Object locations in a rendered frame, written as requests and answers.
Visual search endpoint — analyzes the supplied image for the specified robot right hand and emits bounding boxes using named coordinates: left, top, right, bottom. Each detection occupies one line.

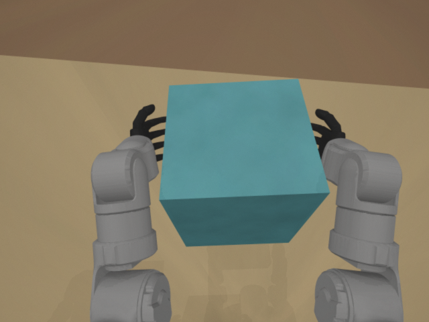
left=311, top=109, right=345, bottom=159

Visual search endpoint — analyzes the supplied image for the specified robot left hand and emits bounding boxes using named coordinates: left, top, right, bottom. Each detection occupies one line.
left=130, top=104, right=166, bottom=162

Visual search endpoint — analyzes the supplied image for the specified robot right upper arm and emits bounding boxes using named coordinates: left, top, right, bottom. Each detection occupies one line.
left=314, top=268, right=403, bottom=322

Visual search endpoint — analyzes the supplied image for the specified robot left upper arm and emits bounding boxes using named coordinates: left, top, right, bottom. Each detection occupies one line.
left=90, top=269, right=172, bottom=322

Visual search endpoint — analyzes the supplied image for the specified carton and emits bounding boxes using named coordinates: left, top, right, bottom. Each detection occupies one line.
left=159, top=79, right=330, bottom=247

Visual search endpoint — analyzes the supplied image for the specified robot left forearm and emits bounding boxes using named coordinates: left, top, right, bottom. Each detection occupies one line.
left=90, top=136, right=159, bottom=312

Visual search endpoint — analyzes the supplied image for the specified robot right forearm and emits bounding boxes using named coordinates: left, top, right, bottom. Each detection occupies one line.
left=321, top=138, right=404, bottom=322

